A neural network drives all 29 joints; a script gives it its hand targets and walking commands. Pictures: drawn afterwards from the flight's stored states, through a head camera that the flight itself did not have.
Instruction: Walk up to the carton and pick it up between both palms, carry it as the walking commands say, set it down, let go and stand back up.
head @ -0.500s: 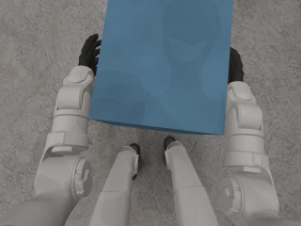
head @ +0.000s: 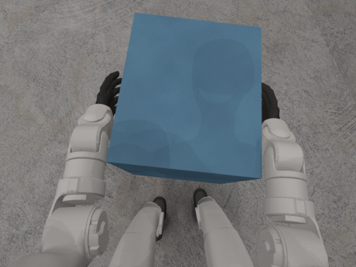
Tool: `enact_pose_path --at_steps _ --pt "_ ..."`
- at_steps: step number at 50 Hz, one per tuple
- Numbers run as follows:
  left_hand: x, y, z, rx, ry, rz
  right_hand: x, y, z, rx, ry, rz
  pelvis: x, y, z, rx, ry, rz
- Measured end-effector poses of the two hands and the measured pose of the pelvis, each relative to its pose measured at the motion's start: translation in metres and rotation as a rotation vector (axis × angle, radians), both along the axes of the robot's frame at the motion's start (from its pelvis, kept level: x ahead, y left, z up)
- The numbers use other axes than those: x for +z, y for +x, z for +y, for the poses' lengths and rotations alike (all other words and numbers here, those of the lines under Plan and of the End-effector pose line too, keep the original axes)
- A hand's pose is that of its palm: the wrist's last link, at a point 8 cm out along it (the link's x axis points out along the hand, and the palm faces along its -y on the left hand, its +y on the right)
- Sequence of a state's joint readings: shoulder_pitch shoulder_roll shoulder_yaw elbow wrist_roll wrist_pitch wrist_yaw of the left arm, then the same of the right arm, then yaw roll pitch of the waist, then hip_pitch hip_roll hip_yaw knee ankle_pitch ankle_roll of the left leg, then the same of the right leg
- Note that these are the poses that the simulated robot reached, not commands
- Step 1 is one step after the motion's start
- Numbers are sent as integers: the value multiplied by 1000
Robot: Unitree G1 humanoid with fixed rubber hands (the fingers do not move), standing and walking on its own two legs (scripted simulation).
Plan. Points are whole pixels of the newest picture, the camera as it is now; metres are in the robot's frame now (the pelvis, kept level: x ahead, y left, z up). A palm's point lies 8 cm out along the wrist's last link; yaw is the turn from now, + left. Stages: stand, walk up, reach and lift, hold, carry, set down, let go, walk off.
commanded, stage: reach and lift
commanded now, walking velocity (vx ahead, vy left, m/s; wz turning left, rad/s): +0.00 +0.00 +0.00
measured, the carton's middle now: (185, 114) +0.43 -0.03 -0.09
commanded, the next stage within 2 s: hold in 1.94 s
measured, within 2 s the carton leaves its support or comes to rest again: neither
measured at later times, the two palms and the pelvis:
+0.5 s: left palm (85, 94) +0.41 +0.15 +0.08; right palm (297, 113) +0.36 -0.20 +0.07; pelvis +0.08 -0.01 +0.02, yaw +0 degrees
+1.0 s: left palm (66, 130) +0.35 +0.19 +0.05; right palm (269, 124) +0.35 -0.16 +0.05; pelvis +0.10 +0.01 +0.03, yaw +1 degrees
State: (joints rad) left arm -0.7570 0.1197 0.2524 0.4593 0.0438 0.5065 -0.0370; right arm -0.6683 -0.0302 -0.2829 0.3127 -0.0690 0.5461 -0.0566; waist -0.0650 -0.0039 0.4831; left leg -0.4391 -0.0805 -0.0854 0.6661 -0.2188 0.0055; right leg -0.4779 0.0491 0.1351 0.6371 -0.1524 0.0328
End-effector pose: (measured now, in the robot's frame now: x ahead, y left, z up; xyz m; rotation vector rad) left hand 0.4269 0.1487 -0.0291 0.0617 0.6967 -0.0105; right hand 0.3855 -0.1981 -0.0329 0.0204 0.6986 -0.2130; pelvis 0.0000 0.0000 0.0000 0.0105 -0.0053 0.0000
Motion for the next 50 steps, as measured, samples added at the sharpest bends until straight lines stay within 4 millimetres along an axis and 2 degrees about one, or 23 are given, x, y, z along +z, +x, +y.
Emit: enact_pose_path --at_steps 6,12,17,22,27,37,44,50 --pt "24 -10 4 8 0 6 23 -7 3 8 3 6 8 15 -1 -1 1 17" --pt "59 -22 6 13 -19 8 59 -21 4 -5 15 5 17 46 -4 3 -1 68" --pt "87 -23 1 -2 -57 -27 88 -28 1 -18 29 -35 21 66 -6 7 -10 6" --pt "103 -20 -2 -24 -53 -43 104 -28 -3 -30 32 -52 21 77 -6 1 -16 -66" --pt "104 -21 4 -5 -58 -30 107 -23 2 -18 37 -38 22 89 -4 -5 -20 -112" --pt "87 -38 29 75 -57 12 94 -13 25 53 32 7 29 104 4 8 -22 -117" --pt "79 -60 39 136 -72 21 87 -22 36 84 39 16 32 106 6 14 -18 -79" --pt "78 -75 39 137 -52 14 83 -35 36 101 33 11 32 99 5 13 -14 -68"
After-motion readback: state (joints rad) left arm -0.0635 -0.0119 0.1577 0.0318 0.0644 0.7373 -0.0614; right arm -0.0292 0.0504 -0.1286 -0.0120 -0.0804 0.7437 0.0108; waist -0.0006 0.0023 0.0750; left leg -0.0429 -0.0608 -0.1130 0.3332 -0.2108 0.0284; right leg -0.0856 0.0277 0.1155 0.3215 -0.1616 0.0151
